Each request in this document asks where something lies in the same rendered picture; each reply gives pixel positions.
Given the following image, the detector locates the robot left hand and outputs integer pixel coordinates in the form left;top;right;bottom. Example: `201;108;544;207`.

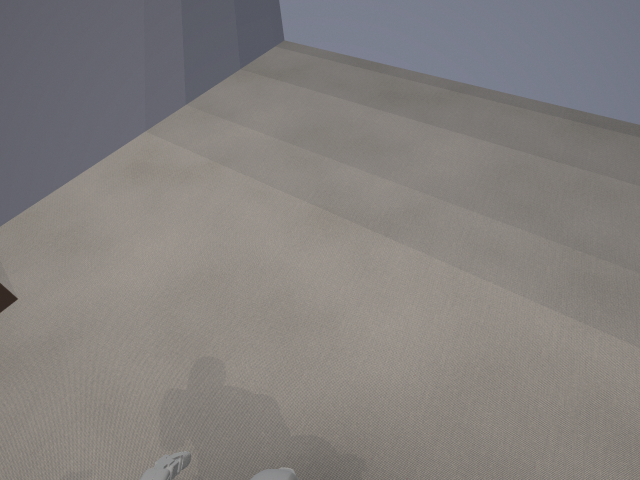
140;451;191;480

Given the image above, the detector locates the left robot shin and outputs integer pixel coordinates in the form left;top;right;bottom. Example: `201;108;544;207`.
280;467;297;477

